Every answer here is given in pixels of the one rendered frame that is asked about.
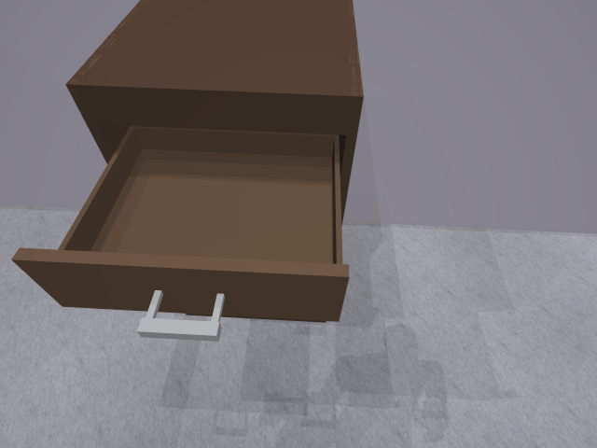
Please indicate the handle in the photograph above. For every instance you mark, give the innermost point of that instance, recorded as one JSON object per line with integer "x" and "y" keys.
{"x": 152, "y": 327}

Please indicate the cabinet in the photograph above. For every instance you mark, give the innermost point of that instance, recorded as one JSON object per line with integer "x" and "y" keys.
{"x": 278, "y": 66}

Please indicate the drawer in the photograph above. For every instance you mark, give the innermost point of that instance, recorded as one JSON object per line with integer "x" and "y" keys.
{"x": 255, "y": 216}

